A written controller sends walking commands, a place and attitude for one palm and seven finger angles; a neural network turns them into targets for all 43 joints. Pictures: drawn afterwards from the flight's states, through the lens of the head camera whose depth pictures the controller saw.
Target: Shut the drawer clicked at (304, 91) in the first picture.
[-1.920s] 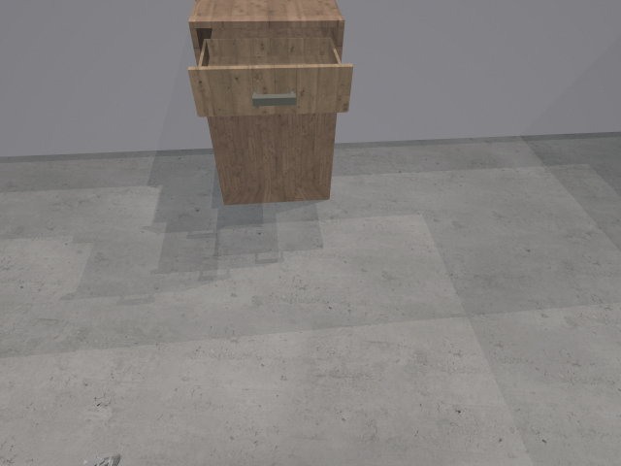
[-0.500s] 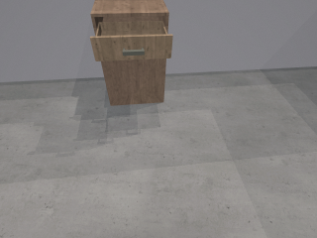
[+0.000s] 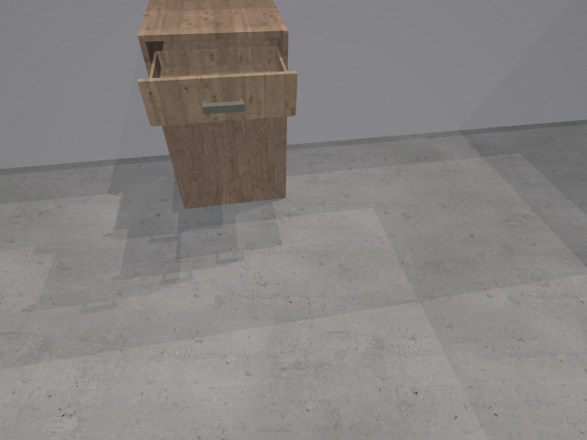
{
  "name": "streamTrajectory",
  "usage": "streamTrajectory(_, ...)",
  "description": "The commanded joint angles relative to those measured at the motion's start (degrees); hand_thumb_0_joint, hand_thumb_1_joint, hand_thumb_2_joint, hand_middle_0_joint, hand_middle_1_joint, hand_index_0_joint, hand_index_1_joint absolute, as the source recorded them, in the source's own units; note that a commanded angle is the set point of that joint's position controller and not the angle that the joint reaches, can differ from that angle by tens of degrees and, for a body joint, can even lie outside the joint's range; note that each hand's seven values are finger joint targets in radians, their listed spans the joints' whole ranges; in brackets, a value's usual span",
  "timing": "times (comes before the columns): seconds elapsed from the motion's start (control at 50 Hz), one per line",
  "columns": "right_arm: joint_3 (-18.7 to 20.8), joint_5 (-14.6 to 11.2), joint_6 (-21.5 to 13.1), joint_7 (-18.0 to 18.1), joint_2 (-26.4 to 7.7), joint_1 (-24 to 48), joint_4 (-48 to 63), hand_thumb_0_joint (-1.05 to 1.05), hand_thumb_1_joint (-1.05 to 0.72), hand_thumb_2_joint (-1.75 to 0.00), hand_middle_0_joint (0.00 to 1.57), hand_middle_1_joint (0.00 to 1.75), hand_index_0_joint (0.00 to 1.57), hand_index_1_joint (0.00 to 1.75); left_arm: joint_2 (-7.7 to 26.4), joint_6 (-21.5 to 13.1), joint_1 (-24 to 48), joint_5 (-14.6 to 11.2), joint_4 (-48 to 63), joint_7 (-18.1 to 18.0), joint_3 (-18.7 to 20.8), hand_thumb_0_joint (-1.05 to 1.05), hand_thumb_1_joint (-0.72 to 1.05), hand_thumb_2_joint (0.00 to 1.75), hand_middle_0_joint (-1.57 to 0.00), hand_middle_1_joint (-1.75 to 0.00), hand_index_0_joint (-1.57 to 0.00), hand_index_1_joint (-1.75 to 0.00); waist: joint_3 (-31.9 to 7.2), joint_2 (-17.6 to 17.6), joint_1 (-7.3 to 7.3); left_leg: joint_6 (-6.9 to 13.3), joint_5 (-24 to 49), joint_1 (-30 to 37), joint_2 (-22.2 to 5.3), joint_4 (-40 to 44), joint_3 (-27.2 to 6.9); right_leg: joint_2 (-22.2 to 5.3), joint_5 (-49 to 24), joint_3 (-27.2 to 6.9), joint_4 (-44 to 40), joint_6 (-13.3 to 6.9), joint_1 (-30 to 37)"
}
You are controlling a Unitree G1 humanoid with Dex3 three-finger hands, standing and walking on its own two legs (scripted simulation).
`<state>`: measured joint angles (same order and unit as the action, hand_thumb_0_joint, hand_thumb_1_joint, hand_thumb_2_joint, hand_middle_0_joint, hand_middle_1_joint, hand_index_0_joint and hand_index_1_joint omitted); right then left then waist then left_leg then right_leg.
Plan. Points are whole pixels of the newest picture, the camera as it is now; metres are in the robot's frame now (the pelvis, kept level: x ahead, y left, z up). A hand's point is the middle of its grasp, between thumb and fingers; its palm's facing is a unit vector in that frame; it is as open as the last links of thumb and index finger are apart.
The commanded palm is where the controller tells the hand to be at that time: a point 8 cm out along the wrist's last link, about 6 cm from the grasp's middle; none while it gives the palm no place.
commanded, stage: walk to a spot facing it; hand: left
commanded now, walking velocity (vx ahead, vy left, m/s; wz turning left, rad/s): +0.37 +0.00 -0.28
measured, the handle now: (223, 104) +1.01 +0.29 -0.05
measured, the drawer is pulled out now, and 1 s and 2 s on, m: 0.30 0.30 0.30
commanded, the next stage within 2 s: turn to face it in 1.02 s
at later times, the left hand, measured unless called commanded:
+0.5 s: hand out of the picture +0.11 +0.12 -0.16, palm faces +0.03 -0.99 -0.14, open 7.4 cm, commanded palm none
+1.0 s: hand (228, 268) +0.50 +0.18 -0.17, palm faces -0.14 -0.98 -0.13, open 7.4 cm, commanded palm none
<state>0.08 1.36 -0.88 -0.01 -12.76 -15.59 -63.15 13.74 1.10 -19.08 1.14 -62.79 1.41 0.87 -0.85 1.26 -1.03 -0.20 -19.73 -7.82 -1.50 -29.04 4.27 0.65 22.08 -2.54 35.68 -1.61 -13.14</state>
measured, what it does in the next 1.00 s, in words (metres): walks ahead: right foot, then left foot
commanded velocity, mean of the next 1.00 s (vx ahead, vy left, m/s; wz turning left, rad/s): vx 0.31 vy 0.00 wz -0.26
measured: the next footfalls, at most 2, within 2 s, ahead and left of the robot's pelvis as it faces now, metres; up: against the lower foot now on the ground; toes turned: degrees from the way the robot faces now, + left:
right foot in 0.14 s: +0.10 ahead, -0.12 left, +0.00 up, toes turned -8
left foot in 0.64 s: +0.43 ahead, +0.06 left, +0.00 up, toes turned +2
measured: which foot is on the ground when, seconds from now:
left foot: down 0.00-0.14, up 0.16-0.62, down 0.64-1.00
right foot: up 0.00-0.12, down 0.14-0.64, up 0.66-1.00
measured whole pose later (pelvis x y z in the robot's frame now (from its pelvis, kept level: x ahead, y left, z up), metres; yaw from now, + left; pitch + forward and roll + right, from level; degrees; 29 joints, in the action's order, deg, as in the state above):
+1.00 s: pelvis +0.41 +0.02 +0.01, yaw -14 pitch -2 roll +0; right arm 2.0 0.4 -4.9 1.8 -8.1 -21.2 -61.8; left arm 10.3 1.0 -14.5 1.8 -58.5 1.1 5.2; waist 0.7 2.9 -1.2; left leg 5.2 -15.7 -3.3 0.7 -20.2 16.4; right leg -5.8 5.0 1.4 63.4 0.9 -38.4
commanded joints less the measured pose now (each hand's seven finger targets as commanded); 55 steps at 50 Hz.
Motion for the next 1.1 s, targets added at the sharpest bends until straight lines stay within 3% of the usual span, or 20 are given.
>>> streamTrajectory(0.0, 3.77, -0.15, -2.17, 0.86, -11.51, -8.07, 1.38, 0.00, -0.90, -0.90, 0.20, 0.30, 0.20, 0.30, 4.01, -2.71, 9.17, 0.17, 8.42, -0.06, 1.69, 0.00, 0.90, 0.90, -0.20, -0.30, -0.20, -0.30, 10.52, -11.08, 4.79, 12.42, -4.61, 7.57, -19.95, 18.61, -19.86, -3.55, 6.58, 2.65, 12.59, -0.04, -23.90)
streamTrajectory(0.06, 3.41, 0.16, -2.60, 0.95, -9.32, -4.68, 1.41, 0.00, -0.90, -0.90, 0.20, 0.30, 0.20, 0.30, 1.26, -3.42, 3.90, -0.07, 6.75, 0.47, 1.95, 0.00, 0.90, 0.90, -0.20, -0.30, -0.20, -0.30, 8.34, -7.71, 0.75, 8.60, 9.42, 1.25, -16.52, 12.16, -8.47, -3.84, 1.77, 6.19, 2.14, -0.07, -10.10)
streamTrajectory(0.1, 3.12, -0.37, -2.80, 0.80, -7.62, -2.69, 1.76, 0.00, -0.90, -0.90, 0.20, 0.30, 0.20, 0.30, 2.89, -3.98, -10.62, 0.27, 1.48, 0.14, 2.87, 0.00, 0.90, 0.90, -0.20, -0.30, -0.20, -0.30, 1.86, 1.00, -5.80, 3.97, 10.24, -9.34, -8.99, -7.17, 1.00, -2.45, -7.17, 5.59, -8.71, -1.25, 12.32)
streamTrajectory(0.12, 2.39, -1.10, -3.30, 0.20, -3.63, -1.21, 3.98, 0.00, -0.90, -0.90, 0.20, 0.30, 0.20, 0.30, 9.04, -4.86, -18.81, 0.56, -1.02, -0.93, 4.47, 0.00, 0.90, 0.90, -0.20, -0.30, -0.20, -0.30, -0.10, 17.94, -8.30, 1.20, -2.25, -23.40, -2.34, -24.70, 6.18, -16.22, -1.96, -16.80, -17.50, -6.35, 21.26)
streamTrajectory(0.14, 2.35, -0.79, -3.58, -0.05, -3.75, 1.71, 5.86, 0.00, -0.90, -0.90, 0.20, 0.30, 0.20, 0.30, 10.82, -5.05, -21.59, -0.53, -1.86, -1.64, 4.47, 0.00, 0.90, 0.90, -0.20, -0.30, -0.20, -0.30, 0.13, 16.43, -7.89, 1.15, -12.12, -29.74, -0.94, -34.89, 2.45, -22.98, -5.20, -30.61, -23.77, -10.23, 21.73)
streamTrajectory(0.22, 3.07, -0.10, -2.63, -0.28, -1.12, 3.31, 4.05, 0.00, -0.90, -0.90, 0.20, 0.30, 0.20, 0.30, 3.43, -5.27, -10.44, -0.11, 0.73, -2.42, 2.79, 0.00, 0.90, 0.90, -0.20, -0.30, -0.20, -0.30, 9.38, 0.74, -2.35, 0.53, 0.36, -31.10, -6.82, -40.42, -2.68, -19.27, -10.79, -17.79, -23.91, -10.47, 7.78)
streamTrajectory(0.3, 3.44, 0.01, -1.02, -0.87, 1.09, 0.19, 3.03, 0.00, -0.90, -0.90, 0.20, 0.30, 0.20, 0.30, 1.06, -6.18, -9.90, 0.06, 0.17, -2.55, 2.08, 0.00, 0.90, 0.90, -0.20, -0.30, -0.20, -0.30, 8.87, 3.12, 0.98, -1.11, 7.67, -29.90, -6.44, -36.13, -0.57, -14.10, -18.37, -6.83, -26.05, -7.98, 5.47)
streamTrajectory(0.48, 2.77, -0.67, -2.03, -2.06, 2.38, 13.73, 9.50, 0.00, -0.90, -0.90, 0.20, 0.30, 0.20, 0.30, 0.14, -6.60, -13.94, 0.18, -2.00, -3.61, 2.06, 0.00, 0.90, 0.90, -0.20, -0.30, -0.20, -0.30, 11.45, 6.24, -1.63, 0.65, 12.83, -28.29, -3.93, -15.15, 3.30, -12.13, -38.58, -0.19, -24.85, -6.43, 12.05)
streamTrajectory(0.52, 2.92, -0.72, -2.34, -1.78, 1.95, 12.36, 9.34, 0.00, -0.90, -0.90, 0.20, 0.30, 0.20, 0.30, 1.26, -6.56, -13.30, 0.21, -1.90, -3.67, 2.37, 0.00, 0.90, 0.90, -0.20, -0.30, -0.20, -0.30, 10.37, 5.91, -0.26, 2.22, 11.01, -21.25, -1.47, -11.53, 4.64, -12.51, -48.64, 0.87, -21.08, -6.11, 11.94)
streamTrajectory(0.56, 3.70, -0.33, -2.77, -0.84, -0.10, 1.24, 6.28, 0.00, -0.90, -0.90, 0.20, 0.30, 0.20, 0.30, 2.66, -6.47, -11.39, 0.49, -1.48, -3.72, 2.84, 0.00, 0.90, 0.90, -0.20, -0.30, -0.20, -0.30, 4.78, 4.70, 4.90, 4.38, 10.10, -7.18, 1.18, -7.83, 4.72, -11.99, -56.03, 2.48, -8.45, -5.16, 10.32)
streamTrajectory(0.58, 4.36, 0.18, -2.92, -0.41, -2.47, -7.84, 3.59, 0.00, -0.90, -0.90, 0.20, 0.30, 0.20, 0.30, 2.26, -6.54, -10.74, 0.15, -1.07, -3.59, 2.94, 0.00, 0.90, 0.90, -0.20, -0.30, -0.20, -0.30, -0.50, 2.88, 8.62, 5.66, 11.94, 4.82, -0.19, -4.74, 1.88, -10.17, -50.22, 3.30, 3.90, -3.99, 5.28)
streamTrajectory(0.6, 5.72, 1.10, -3.09, 0.31, -8.34, -15.31, 2.15, 0.00, -0.90, -0.90, 0.20, 0.30, 0.20, 0.30, -0.27, -6.49, -13.59, -0.50, -0.35, -3.06, 3.08, 0.00, 0.90, 0.90, -0.20, -0.30, -0.20, -0.30, -9.03, -8.65, 10.17, 9.50, 10.43, 18.52, -12.48, -1.18, -13.91, -3.60, -27.04, 6.49, 20.99, -1.93, -4.94)
streamTrajectory(0.62, 6.55, 0.72, -3.05, 0.59, -12.69, -18.21, 1.64, 0.00, -0.90, -0.90, 0.20, 0.30, 0.20, 0.30, -2.82, -6.48, -15.06, -1.21, 1.02, -2.34, 2.56, 0.00, 0.90, 0.90, -0.20, -0.30, -0.20, -0.30, -13.07, -18.69, 8.15, 14.74, 10.67, 23.49, -25.95, 10.19, -36.24, 3.39, 8.55, 4.83, 40.94, -1.08, -16.77)
streamTrajectory(0.64, 6.06, -0.53, -2.63, 0.87, -10.72, -13.17, 2.44, 0.00, -0.90, -0.90, 0.20, 0.30, 0.20, 0.30, -0.98, -6.30, -11.62, -0.72, 1.42, -2.63, 2.84, 0.00, 0.90, 0.90, -0.20, -0.30, -0.20, -0.30, -9.17, -10.34, 6.60, 15.67, 4.58, 17.09, -26.24, 13.94, -36.83, -0.63, 7.08, -0.54, 46.59, -2.31, -19.43)
streamTrajectory(0.66, 5.59, -0.58, -2.45, 0.94, -8.21, -7.52, 4.11, 0.00, -0.90, -0.90, 0.20, 0.30, 0.20, 0.30, -1.81, -5.58, -8.53, -0.69, 2.40, -2.37, 2.65, 0.00, 0.90, 0.90, -0.20, -0.30, -0.20, -0.30, -1.92, -6.94, 4.61, 14.76, -5.95, 6.09, -25.09, 17.05, -31.93, -2.79, 3.19, 0.49, 48.57, -2.07, -21.32)
streamTrajectory(0.7, 3.47, -0.29, -3.55, 0.96, -0.60, -1.25, 5.14, 0.00, -0.90, -0.90, 0.20, 0.30, 0.20, 0.30, -3.46, -4.36, -6.58, 0.54, 1.65, -1.43, 3.02, 0.00, 0.90, 0.90, -0.20, -0.30, -0.20, -0.30, 7.72, -5.25, 0.89, 9.82, -4.40, -8.89, -19.40, 19.53, -19.14, -6.39, -5.54, -0.06, 44.24, -1.48, -19.23)
streamTrajectory(0.74, 2.78, -0.31, -4.80, 1.06, 1.41, -2.06, 4.23, 0.00, -0.90, -0.90, 0.20, 0.30, 0.20, 0.30, -5.55, -2.85, -9.26, 0.95, 0.90, -1.15, 2.73, 0.00, 0.90, 0.90, -0.20, -0.30, -0.20, -0.30, 7.13, -5.82, -1.22, 6.86, 7.88, -12.32, -14.98, 18.77, -8.24, -6.35, -8.83, 0.66, 39.94, -0.66, -15.84)
streamTrajectory(0.78, 3.16, -0.40, -5.39, 1.25, 1.92, -2.82, 4.37, 0.00, -0.90, -0.90, 0.20, 0.30, 0.20, 0.30, -6.02, -1.87, -10.13, 0.91, 0.91, -1.16, 3.11, 0.00, 0.90, 0.90, -0.20, -0.30, -0.20, -0.30, 4.62, -5.93, -2.19, 6.61, 15.39, -10.05, -14.29, 18.74, -2.72, -6.60, -11.28, 0.91, 37.02, 0.09, -17.07)
streamTrajectory(0.92, 2.88, -0.99, -5.26, 1.82, -1.45, -8.04, 4.11, 0.00, -0.90, -0.90, 0.20, 0.30, 0.20, 0.30, -2.96, -0.26, 0.23, 0.78, 5.68, -0.15, 4.17, 0.00, 0.90, 0.90, -0.20, -0.30, -0.20, -0.30, 7.34, -5.42, -0.59, 4.83, 31.63, 0.86, -15.37, 17.75, 3.07, -7.25, -17.94, 3.12, 29.22, 2.50, -28.80)
streamTrajectory(1.08, 2.81, -0.03, -3.15, 2.41, -1.97, -13.51, 2.77, 0.00, -0.90, -0.90, 0.20, 0.30, 0.20, 0.30, -3.15, 0.07, 11.92, 0.30, 10.11, 0.23, 3.66, 0.00, 0.90, 0.90, -0.20, -0.30, -0.20, -0.30, 8.80, -7.44, 3.08, 6.70, 48.35, 9.09, -16.56, 10.95, 9.00, -4.54, -13.08, 9.56, 12.99, 1.85, -26.11)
